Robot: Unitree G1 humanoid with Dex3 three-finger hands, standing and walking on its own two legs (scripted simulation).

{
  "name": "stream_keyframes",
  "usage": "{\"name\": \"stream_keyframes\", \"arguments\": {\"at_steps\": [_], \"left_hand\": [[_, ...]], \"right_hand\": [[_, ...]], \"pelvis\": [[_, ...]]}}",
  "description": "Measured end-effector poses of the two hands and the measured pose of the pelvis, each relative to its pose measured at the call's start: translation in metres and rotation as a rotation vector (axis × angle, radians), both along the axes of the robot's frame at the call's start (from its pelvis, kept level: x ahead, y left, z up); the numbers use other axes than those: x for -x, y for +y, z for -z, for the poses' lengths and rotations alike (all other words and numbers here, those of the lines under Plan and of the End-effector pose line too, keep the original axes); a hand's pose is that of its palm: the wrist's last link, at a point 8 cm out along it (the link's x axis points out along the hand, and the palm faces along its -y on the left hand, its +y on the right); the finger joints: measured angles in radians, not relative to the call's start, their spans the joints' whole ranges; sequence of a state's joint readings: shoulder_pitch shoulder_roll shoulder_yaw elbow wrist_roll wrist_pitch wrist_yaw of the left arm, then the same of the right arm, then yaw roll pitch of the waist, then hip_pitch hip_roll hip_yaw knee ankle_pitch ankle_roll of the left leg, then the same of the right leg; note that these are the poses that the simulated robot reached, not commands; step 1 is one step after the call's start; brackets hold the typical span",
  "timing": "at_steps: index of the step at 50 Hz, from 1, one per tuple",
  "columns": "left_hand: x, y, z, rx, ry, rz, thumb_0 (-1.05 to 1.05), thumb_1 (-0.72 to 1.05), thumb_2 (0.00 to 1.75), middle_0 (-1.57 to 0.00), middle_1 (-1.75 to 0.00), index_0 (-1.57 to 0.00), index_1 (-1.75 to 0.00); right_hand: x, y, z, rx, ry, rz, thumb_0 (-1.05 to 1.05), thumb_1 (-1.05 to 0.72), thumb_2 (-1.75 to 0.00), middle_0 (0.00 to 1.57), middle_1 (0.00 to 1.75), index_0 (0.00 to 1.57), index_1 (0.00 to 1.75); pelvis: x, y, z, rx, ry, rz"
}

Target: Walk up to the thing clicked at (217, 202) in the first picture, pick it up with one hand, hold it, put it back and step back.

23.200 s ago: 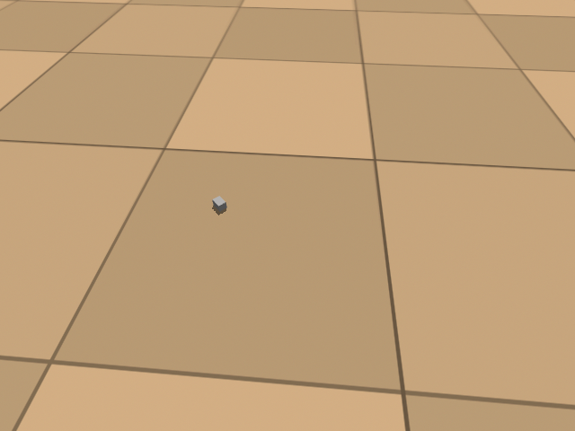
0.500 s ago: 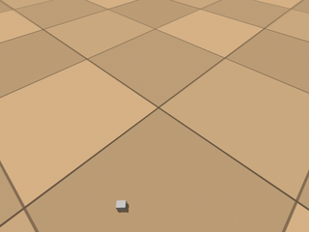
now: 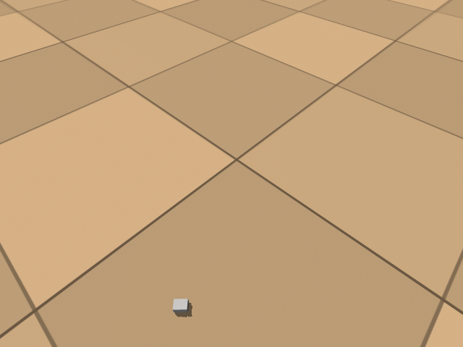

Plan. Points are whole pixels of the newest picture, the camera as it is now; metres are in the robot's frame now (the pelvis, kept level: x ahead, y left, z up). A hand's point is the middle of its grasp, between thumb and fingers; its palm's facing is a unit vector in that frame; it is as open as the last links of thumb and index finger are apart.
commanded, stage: stand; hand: left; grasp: from above
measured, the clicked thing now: (181, 305) +0.44 +0.22 -0.76
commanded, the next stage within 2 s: rise first in 0.58 s
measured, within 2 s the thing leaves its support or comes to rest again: neither
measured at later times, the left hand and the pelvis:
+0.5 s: hand out of the picture +0.07 +0.25 -0.16, palm faces -0.02 -0.94 -0.34, open 7.4 cm; pelvis +0.00 +0.00 +0.00, yaw +0 degrees
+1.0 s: hand out of the picture +0.17 +0.25 -0.17, palm faces -0.05 -0.93 -0.35, open 9.9 cm; pelvis +0.00 +0.00 -0.02, yaw -2 degrees
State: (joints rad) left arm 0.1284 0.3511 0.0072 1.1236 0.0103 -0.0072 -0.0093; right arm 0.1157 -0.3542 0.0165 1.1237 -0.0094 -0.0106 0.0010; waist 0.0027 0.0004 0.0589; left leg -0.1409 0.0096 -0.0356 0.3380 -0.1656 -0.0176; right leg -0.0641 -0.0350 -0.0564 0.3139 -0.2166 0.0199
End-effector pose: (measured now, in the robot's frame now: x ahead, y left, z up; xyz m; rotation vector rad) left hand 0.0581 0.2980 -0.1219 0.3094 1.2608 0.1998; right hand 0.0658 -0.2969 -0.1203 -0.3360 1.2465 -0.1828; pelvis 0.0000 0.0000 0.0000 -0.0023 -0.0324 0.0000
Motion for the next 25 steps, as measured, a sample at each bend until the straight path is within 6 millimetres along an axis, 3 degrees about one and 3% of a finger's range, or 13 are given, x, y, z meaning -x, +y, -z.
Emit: {"name": "stream_keyframes", "arguments": {"at_steps": [25], "left_hand": [[-0.0044,0.0,-0.0009,-0.004,0.002,0.002,0.01,0.91,0.9,-0.21,-0.3,-0.2,-0.3]], "right_hand": [[-0.0047,0.0004,0.001,-0.005,-0.002,0.0,0.01,-0.9,-0.9,0.2,0.3,0.21,0.3]], "pelvis": [[-0.0034,-0.0005,0.0,-0.001,0.004,0.002]]}}
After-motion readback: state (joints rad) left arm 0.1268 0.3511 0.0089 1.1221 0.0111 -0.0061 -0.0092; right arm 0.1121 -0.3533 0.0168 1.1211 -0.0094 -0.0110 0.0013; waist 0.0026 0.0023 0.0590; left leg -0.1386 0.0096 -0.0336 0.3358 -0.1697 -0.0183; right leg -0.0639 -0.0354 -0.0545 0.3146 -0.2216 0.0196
